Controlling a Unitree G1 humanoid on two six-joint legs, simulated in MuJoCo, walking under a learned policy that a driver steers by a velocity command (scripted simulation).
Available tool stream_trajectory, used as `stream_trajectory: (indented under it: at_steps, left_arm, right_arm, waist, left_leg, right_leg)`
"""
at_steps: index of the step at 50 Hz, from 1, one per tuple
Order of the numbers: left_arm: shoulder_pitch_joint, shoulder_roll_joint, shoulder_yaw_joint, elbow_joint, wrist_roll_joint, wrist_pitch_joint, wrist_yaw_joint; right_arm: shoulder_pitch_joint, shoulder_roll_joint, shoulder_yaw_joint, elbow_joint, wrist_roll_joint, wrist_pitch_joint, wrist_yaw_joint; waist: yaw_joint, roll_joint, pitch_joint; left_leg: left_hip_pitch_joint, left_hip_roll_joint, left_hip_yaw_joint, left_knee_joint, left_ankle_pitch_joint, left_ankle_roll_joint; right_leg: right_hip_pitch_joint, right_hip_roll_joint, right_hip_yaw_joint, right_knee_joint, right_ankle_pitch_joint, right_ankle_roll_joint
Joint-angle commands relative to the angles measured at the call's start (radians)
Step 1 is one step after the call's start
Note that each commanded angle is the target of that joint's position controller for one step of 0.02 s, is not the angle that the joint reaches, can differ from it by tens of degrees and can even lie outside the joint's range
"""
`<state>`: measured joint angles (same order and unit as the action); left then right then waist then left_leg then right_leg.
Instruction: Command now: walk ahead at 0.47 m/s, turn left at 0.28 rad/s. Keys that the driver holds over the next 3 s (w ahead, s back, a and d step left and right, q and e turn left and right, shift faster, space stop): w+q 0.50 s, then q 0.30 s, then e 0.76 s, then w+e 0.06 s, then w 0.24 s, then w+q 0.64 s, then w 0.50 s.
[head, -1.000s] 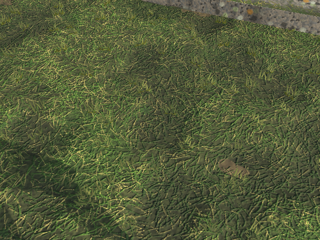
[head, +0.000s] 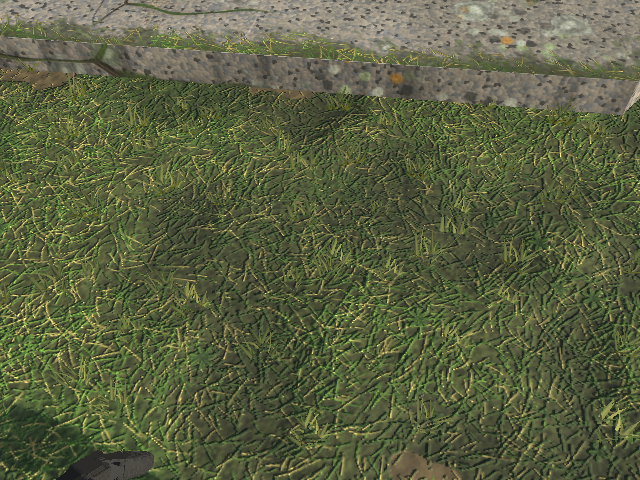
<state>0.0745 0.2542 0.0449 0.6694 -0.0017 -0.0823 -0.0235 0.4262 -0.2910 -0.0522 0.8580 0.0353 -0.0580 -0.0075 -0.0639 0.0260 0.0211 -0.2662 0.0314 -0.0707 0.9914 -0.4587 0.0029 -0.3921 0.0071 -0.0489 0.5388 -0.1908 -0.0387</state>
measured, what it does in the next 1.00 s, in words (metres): walks ahead, turning left: left foot, then right foot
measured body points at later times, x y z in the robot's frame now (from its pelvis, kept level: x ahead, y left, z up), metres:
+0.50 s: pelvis +0.27 +0.06 -0.02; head +0.31 +0.07 +0.43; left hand +0.24 +0.35 -0.14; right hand +0.52 -0.14 -0.10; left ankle +0.35 +0.15 -0.73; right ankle +0.11 -0.11 -0.64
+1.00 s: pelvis +0.48 +0.08 +0.00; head +0.51 +0.09 +0.45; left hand +0.51 +0.38 -0.10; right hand +0.73 -0.09 -0.11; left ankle +0.35 +0.16 -0.69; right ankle +0.61 +0.04 -0.73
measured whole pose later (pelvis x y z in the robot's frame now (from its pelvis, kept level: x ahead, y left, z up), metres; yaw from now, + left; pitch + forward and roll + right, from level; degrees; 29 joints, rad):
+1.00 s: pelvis +0.48 +0.08 +0.00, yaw +29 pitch +1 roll +0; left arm 0.11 0.24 0.02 0.75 0.02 -0.05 -0.03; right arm 0.20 -0.28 -0.05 0.70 -0.01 0.03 -0.03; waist 0.00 0.02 0.04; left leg -0.32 -0.06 -0.12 0.90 -0.58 -0.06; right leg -0.41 0.06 0.04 0.50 -0.12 -0.03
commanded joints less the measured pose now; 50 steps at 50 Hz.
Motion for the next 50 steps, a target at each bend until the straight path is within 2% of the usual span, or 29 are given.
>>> stream_trajectory:
  at_steps: [1,3,6,9,12,15,17,19,20,21,22,23,24,25,26,27,28,30,33,35,39,41,43,44,45,46,47,48,50]
  left_arm:
    - [0.197,0.118,0.039,0.026,0.001,-0.001,0.010]
    - [0.133,0.086,0.034,0.036,0.013,-0.017,0.005]
    - [0.123,0.100,0.044,0.066,0.016,-0.037,0.008]
    - [0.130,0.122,0.050,0.091,0.016,-0.038,0.017]
    - [0.162,0.152,0.057,0.110,0.008,-0.031,0.028]
    - [0.222,0.180,0.065,0.141,-0.007,-0.012,0.032]
    - [0.234,0.197,0.071,0.151,-0.015,0.006,0.035]
    - [0.228,0.229,0.079,0.147,-0.018,0.024,0.042]
    - [0.222,0.242,0.081,0.144,-0.019,0.034,0.047]
    - [0.205,0.242,0.078,0.139,-0.023,0.040,0.051]
    - [0.222,0.206,0.062,0.123,-0.005,0.032,0.054]
    - [0.331,0.051,0.011,0.071,0.025,0.004,0.033]
    - [0.213,0.139,0.024,0.061,-0.011,-0.037,0.016]
    - [0.111,0.180,0.035,0.025,-0.046,-0.057,0.009]
    - [0.093,0.165,0.029,0.018,-0.035,-0.066,0.016]
    - [0.098,0.170,0.035,0.032,-0.006,-0.062,0.025]
    - [0.125,0.181,0.042,0.037,0.005,-0.048,0.027]
    - [0.157,0.159,0.041,0.039,0.016,-0.018,0.032]
    - [0.107,0.111,0.023,0.022,0.023,0.005,0.041]
    - [0.052,0.100,0.015,0.012,0.019,0.008,0.037]
    - [-0.039,0.125,0.021,-0.016,0.005,0.013,0.022]
    - [-0.010,0.155,0.034,-0.009,0.009,0.007,0.017]
    - [0.055,0.155,0.037,0.011,0.024,-0.010,0.013]
    - [0.073,0.188,0.037,0.001,0.047,-0.019,0.017]
    - [0.057,0.186,0.025,-0.002,0.075,-0.013,0.019]
    - [0.075,0.101,0.007,0.030,0.046,-0.004,0.011]
    - [0.055,0.071,-0.004,0.021,0.019,0.003,0.001]
    - [0.054,0.091,0.001,0.029,0.012,0.016,-0.005]
    - [0.008,0.172,0.025,0.015,0.001,0.038,-0.003]
  right_arm:
    - [-0.103,-0.123,-0.031,-0.117,0.003,-0.030,0.000]
    - [-0.082,-0.084,-0.032,-0.102,-0.004,-0.005,0.000]
    - [-0.097,-0.048,-0.029,-0.112,-0.007,0.018,0.001]
    - [-0.171,-0.039,-0.024,-0.144,-0.012,0.013,0.011]
    - [-0.295,-0.018,-0.009,-0.186,-0.016,0.007,0.034]
    - [-0.383,-0.017,-0.004,-0.236,-0.013,0.008,0.055]
    - [-0.406,-0.033,-0.009,-0.266,-0.012,0.009,0.067]
    - [-0.364,-0.069,-0.028,-0.277,-0.013,0.015,0.072]
    - [-0.279,-0.101,-0.046,-0.264,-0.012,0.019,0.071]
    - [-0.129,-0.149,-0.074,-0.230,-0.010,0.022,0.061]
    - [0.024,-0.229,-0.107,-0.197,-0.009,0.035,0.038]
    - [-0.022,-0.322,-0.115,-0.207,-0.002,0.025,0.034]
    - [0.017,-0.233,-0.089,-0.233,-0.011,0.013,0.037]
    - [-0.020,-0.188,-0.075,-0.225,-0.021,0.001,0.038]
    - [-0.097,-0.172,-0.069,-0.236,-0.022,-0.005,0.038]
    - [-0.173,-0.145,-0.060,-0.253,-0.026,-0.005,0.035]
    - [-0.210,-0.130,-0.054,-0.272,-0.040,-0.005,0.029]
    - [-0.232,-0.137,-0.056,-0.274,-0.039,-0.003,0.021]
    - [-0.216,-0.176,-0.068,-0.256,-0.030,0.011,-0.001]
    - [-0.204,-0.175,-0.069,-0.248,-0.019,0.033,-0.015]
    - [-0.170,-0.169,-0.068,-0.233,-0.016,0.062,-0.027]
    - [-0.186,-0.148,-0.061,-0.238,-0.022,0.066,-0.031]
    - [-0.208,-0.100,-0.044,-0.238,-0.026,0.058,-0.032]
    - [-0.164,-0.041,-0.024,-0.238,-0.047,0.048,-0.031]
    - [0.013,-0.003,-0.010,-0.209,-0.052,0.042,-0.029]
    - [0.069,-0.057,-0.013,-0.184,-0.050,0.052,-0.025]
    - [-0.018,-0.122,-0.030,-0.183,-0.044,0.068,-0.026]
    - [-0.106,-0.131,-0.038,-0.186,-0.044,0.085,-0.031]
    - [-0.171,-0.135,-0.046,-0.198,-0.045,0.104,-0.034]
  waist:
    - [0.126,-0.145,-0.064]
    - [0.074,-0.156,-0.014]
    - [0.049,-0.106,0.015]
    - [0.058,-0.083,0.039]
    - [0.103,-0.059,0.070]
    - [0.133,-0.044,0.093]
    - [0.125,-0.054,0.083]
    - [0.082,-0.097,0.018]
    - [0.031,-0.112,-0.038]
    - [-0.056,-0.099,-0.115]
    - [-0.117,-0.001,-0.210]
    - [0.024,0.248,-0.302]
    - [-0.061,0.121,-0.406]
    - [-0.069,0.077,-0.256]
    - [-0.015,-0.009,-0.154]
    - [0.030,-0.038,-0.092]
    - [0.066,-0.019,-0.083]
    - [0.098,-0.022,-0.078]
    - [0.091,0.009,-0.080]
    - [0.067,0.046,-0.109]
    - [0.032,0.077,-0.124]
    - [0.050,0.093,-0.126]
    - [0.086,0.092,-0.135]
    - [0.073,-0.001,-0.203]
    - [-0.014,-0.213,-0.257]
    - [-0.021,-0.272,-0.293]
    - [0.021,-0.188,-0.220]
    - [0.044,-0.140,-0.182]
    - [0.041,-0.133,-0.100]
  left_leg:
    - [-0.493,0.078,-0.032,0.221,0.099,0.021]
    - [-0.404,0.108,-0.039,0.176,0.187,0.016]
    - [-0.423,0.106,-0.047,0.135,0.273,-0.001]
    - [-0.441,0.097,-0.038,-0.041,0.427,-0.008]
    - [-0.399,0.081,0.039,-0.226,0.542,0.007]
    - [-0.438,0.073,0.069,-0.324,0.515,0.035]
    - [-0.429,0.047,0.104,-0.360,0.441,0.063]
    - [-0.317,-0.021,0.166,-0.357,0.332,0.101]
    - [-0.203,-0.063,0.189,-0.355,0.284,0.125]
    - [0.022,-0.102,0.188,-0.412,0.322,0.162]
    - [0.333,-0.007,0.003,-0.440,0.324,0.216]
    - [0.658,0.252,-0.580,-0.536,0.147,0.413]
    - [0.699,0.296,-0.762,-0.675,0.046,0.426]
    - [0.595,0.270,-0.616,-0.701,0.123,0.368]
    - [0.431,0.230,-0.493,-0.694,0.317,0.335]
    - [0.286,0.194,-0.381,-0.687,0.545,0.312]
    - [0.188,0.173,-0.312,-0.690,0.714,0.307]
    - [0.078,0.145,-0.233,-0.696,0.896,0.304]
    - [-0.013,0.077,-0.135,-0.672,0.980,0.270]
    - [-0.031,0.033,-0.109,-0.641,0.909,0.221]
    - [0.029,0.050,-0.215,-0.573,0.709,0.178]
    - [0.090,0.075,-0.276,-0.512,0.642,0.167]
    - [0.097,0.041,-0.260,-0.404,0.593,0.125]
    - [0.058,-0.030,-0.199,-0.265,0.451,0.077]
    - [-0.103,-0.138,-0.138,-0.084,-0.098,0.008]
    - [-0.145,-0.080,-0.130,-0.022,-0.236,-0.045]
    - [-0.176,-0.047,-0.109,-0.007,-0.222,-0.071]
    - [-0.202,-0.044,-0.086,-0.008,-0.180,-0.087]
    - [-0.194,-0.035,-0.060,-0.075,-0.114,-0.096]
  right_leg:
    - [0.432,-0.313,0.394,-0.318,-0.160,-0.165]
    - [0.298,-0.262,0.249,-0.376,-0.008,-0.143]
    - [0.253,-0.258,0.120,-0.411,0.184,-0.152]
    - [0.263,-0.239,0.012,-0.424,0.263,-0.143]
    - [0.277,-0.236,-0.066,-0.438,0.276,-0.127]
    - [0.401,-0.273,-0.098,-0.405,0.326,-0.116]
    - [0.478,-0.290,-0.123,-0.341,0.476,-0.099]
    - [0.524,-0.289,-0.151,-0.201,0.817,-0.076]
    - [0.519,-0.280,-0.162,-0.064,0.945,-0.065]
    - [0.434,-0.251,-0.182,0.140,0.930,-0.038]
    - [0.194,-0.206,-0.181,0.444,0.626,0.005]
    - [-0.262,0.012,-0.074,0.801,-0.364,0.064]
    - [-0.365,0.018,0.144,0.887,-0.396,0.047]
    - [-0.431,-0.028,0.150,0.856,-0.299,0.024]
    - [-0.394,-0.067,0.143,0.769,-0.219,0.020]
    - [-0.326,-0.094,0.135,0.694,-0.191,0.033]
    - [-0.243,-0.110,0.139,0.668,-0.180,0.047]
    - [-0.178,-0.104,0.117,0.586,-0.168,0.084]
    - [-0.134,-0.053,0.084,0.383,-0.037,0.124]
    - [-0.072,-0.012,0.078,0.236,0.111,0.129]
    - [-0.041,0.028,0.117,0.067,0.174,0.122]
    - [-0.033,0.017,0.135,0.006,0.144,0.100]
    - [0.087,-0.017,0.115,-0.118,0.310,0.047]
    - [0.237,-0.148,0.232,-0.121,0.623,-0.009]
    - [0.422,-0.332,0.476,-0.088,0.938,-0.192]
    - [0.403,-0.404,0.661,-0.134,0.702,-0.287]
    - [0.367,-0.337,0.628,-0.159,0.473,-0.261]
    - [0.338,-0.282,0.580,-0.173,0.298,-0.217]
    - [0.235,-0.228,0.537,-0.213,0.115,-0.170]
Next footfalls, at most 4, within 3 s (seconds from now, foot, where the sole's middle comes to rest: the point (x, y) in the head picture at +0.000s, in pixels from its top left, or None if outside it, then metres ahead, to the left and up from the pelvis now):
0.44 left None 0.39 0.16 -0.77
0.88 right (294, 398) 0.64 0.06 -0.77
1.24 left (207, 479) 0.48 0.24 -0.77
1.66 right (329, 435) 0.56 -0.01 -0.77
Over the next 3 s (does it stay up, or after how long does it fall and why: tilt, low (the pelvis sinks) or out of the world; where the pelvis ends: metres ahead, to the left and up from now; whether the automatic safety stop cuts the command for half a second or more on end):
stays up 1.17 0.22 0.02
